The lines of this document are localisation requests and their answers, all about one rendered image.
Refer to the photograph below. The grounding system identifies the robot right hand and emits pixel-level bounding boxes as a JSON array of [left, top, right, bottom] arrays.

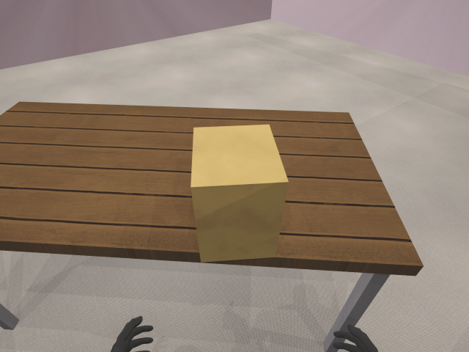
[[333, 325, 378, 352]]

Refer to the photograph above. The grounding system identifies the robot left hand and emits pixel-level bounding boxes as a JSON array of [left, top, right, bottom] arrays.
[[111, 316, 153, 352]]

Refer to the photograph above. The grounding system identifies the table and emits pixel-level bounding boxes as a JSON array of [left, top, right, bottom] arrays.
[[0, 102, 424, 352]]

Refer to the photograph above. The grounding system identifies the carton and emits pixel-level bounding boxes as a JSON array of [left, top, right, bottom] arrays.
[[191, 125, 289, 263]]

